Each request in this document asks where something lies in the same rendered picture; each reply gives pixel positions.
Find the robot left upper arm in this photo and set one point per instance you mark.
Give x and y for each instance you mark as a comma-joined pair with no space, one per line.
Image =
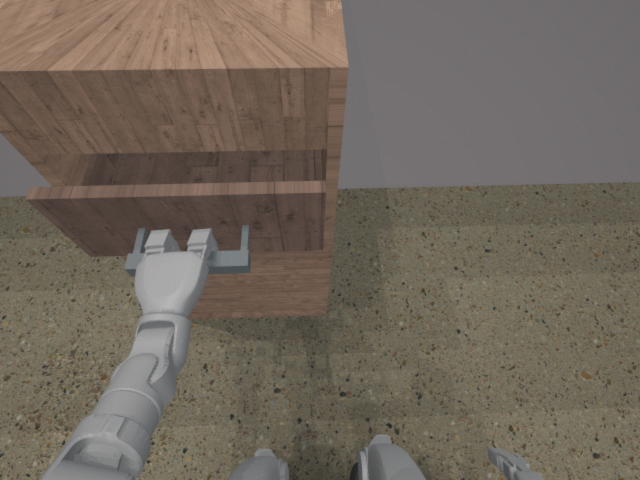
71,470

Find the left robot thigh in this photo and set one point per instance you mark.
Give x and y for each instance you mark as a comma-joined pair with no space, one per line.
261,468

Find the left robot hand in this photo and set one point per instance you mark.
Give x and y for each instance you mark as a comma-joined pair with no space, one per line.
170,280

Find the robot left forearm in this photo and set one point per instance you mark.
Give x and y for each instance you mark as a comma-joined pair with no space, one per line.
117,434

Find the drawer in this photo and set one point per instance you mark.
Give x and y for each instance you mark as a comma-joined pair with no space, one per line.
279,194

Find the robot left shin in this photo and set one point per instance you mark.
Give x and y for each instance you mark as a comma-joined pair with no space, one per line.
264,452

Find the cabinet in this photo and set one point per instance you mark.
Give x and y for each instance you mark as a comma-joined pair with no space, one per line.
83,77

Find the handle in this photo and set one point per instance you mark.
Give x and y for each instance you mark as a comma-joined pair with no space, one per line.
219,262

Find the right robot hand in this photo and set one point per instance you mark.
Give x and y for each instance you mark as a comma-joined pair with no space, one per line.
514,467

